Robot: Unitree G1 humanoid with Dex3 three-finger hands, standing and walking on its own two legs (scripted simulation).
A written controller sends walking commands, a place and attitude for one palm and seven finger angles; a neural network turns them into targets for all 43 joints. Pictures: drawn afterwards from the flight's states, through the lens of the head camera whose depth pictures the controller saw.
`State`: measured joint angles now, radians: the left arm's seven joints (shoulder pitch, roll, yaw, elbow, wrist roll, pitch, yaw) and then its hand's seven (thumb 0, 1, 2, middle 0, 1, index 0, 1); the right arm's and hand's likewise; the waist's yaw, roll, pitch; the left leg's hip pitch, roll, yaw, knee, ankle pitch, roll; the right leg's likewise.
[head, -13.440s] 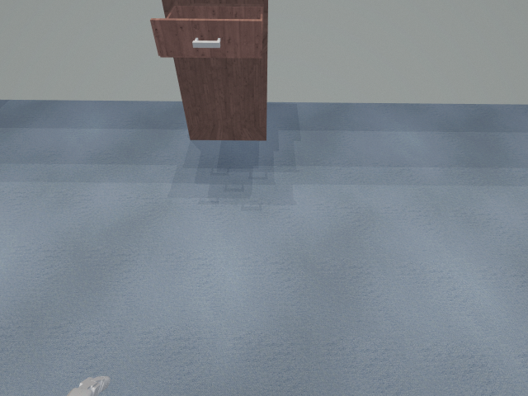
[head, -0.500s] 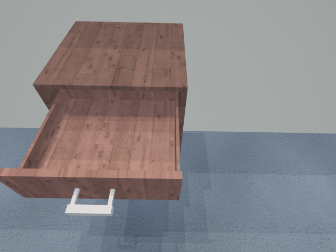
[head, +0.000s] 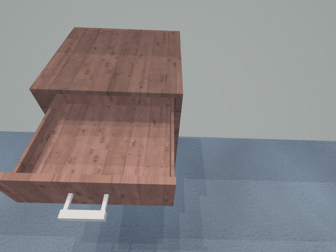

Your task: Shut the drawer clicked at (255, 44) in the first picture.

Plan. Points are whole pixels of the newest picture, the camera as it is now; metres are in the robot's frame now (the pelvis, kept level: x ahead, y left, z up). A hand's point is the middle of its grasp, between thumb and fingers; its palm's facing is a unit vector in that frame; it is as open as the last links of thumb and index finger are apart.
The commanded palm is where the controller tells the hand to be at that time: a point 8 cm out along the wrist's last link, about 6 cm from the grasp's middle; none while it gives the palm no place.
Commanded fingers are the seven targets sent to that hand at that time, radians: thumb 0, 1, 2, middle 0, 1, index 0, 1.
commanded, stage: look again from close up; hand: left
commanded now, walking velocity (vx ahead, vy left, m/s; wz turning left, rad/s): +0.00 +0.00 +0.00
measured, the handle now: (85, 206) +0.22 +0.22 -0.04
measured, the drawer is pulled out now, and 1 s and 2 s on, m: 0.30 0.30 0.30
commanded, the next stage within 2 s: raise the hand and make a fist in 0.50 s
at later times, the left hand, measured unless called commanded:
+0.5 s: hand out of the picture -0.01 +0.22 -0.17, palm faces +0.00 -0.97 -0.23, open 7.4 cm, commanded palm none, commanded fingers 0.00 0.90 0.90 -0.20 -0.30 -0.20 -0.30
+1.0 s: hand out of the picture +0.10 +0.22 -0.06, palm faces +0.32 -0.95 -0.04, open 7.5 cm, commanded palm +0.06 +0.25 -0.04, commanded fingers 0.00 0.90 0.90 -0.62 -0.75 -0.62 -0.75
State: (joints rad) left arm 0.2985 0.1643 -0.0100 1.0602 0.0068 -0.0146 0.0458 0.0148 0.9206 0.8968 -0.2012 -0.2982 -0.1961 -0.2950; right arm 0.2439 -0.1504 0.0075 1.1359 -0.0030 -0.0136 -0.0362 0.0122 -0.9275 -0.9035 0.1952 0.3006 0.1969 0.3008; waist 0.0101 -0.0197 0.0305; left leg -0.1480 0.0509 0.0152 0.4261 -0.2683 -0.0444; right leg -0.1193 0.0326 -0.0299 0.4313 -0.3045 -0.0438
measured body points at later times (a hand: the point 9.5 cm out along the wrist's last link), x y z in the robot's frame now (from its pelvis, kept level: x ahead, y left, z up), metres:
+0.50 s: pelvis -0.02 +0.04 +0.00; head -0.01 +0.03 +0.45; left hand -0.01 +0.27 -0.15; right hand -0.02 -0.18 -0.17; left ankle -0.02 +0.14 -0.74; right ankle -0.05 -0.09 -0.74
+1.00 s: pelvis -0.04 +0.01 -0.06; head -0.02 +0.03 +0.39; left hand +0.08 +0.27 -0.05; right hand +0.20 -0.24 -0.08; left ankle -0.02 +0.14 -0.74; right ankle -0.05 -0.09 -0.74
